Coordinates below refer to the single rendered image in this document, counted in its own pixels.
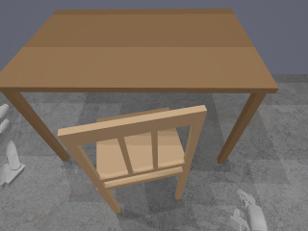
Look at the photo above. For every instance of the right robot hand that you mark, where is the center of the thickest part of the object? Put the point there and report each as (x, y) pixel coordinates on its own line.
(249, 219)

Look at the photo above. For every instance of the chair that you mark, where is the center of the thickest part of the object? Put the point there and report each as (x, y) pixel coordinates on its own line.
(136, 148)

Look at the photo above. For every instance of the table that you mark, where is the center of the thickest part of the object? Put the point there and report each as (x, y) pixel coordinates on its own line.
(139, 51)

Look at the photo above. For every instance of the left robot hand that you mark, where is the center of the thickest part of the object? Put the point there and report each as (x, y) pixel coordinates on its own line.
(10, 171)

